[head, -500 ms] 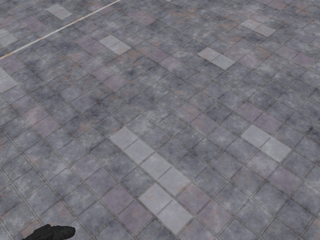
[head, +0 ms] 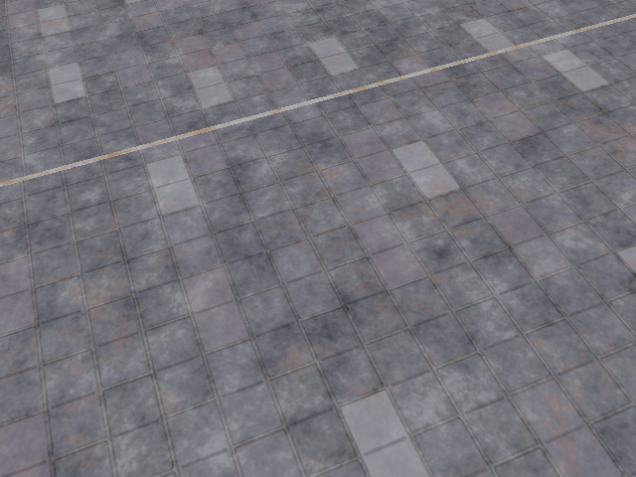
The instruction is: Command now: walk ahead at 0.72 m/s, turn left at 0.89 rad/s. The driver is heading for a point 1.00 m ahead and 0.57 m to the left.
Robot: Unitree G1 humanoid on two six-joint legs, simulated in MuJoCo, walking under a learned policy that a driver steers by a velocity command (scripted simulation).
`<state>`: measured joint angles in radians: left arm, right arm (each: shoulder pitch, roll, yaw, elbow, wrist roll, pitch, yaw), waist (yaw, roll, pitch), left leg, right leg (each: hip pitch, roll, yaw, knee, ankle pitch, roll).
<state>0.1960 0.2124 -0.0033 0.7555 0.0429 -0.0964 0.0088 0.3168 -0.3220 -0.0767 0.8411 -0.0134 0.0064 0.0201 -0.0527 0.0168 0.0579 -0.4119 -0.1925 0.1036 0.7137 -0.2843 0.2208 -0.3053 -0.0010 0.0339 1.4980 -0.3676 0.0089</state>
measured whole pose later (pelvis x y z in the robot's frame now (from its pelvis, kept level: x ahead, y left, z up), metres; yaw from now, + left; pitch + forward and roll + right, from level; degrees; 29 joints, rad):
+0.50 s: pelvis +0.26 -0.07 +0.03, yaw +30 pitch +0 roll -1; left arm 0.18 0.26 0.01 0.66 0.04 -0.02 0.04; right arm 0.16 -0.36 -0.09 0.64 -0.02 0.08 0.03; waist 0.00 0.03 0.11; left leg -0.55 -0.04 -0.01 1.21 -0.42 -0.03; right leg -0.39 -0.04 -0.12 0.47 -0.08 -0.03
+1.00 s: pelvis +0.27 -0.05 +0.04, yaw +53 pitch +1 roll -1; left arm 0.24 0.29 0.04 0.69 0.01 0.06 0.00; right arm 0.18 -0.29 -0.05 0.62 -0.02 0.06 0.01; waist -0.01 -0.01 0.04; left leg -0.29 -0.09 -0.11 0.52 -0.24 0.06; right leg -0.43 -0.01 -0.02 0.82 -0.40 0.02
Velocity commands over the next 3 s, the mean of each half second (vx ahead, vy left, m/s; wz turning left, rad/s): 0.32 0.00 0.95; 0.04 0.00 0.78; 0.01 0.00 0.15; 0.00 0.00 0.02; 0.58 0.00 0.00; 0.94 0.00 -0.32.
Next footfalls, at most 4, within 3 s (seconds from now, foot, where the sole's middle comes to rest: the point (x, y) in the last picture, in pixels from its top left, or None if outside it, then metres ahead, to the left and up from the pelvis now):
0.28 right None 0.44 -0.11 -0.74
0.70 left None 0.24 0.04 -0.74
1.08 right None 0.40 -0.08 -0.74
1.32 left None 0.20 0.01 -0.74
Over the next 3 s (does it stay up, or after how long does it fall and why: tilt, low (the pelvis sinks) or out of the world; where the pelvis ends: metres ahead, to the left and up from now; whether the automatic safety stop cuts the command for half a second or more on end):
stays up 0.62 0.40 0.03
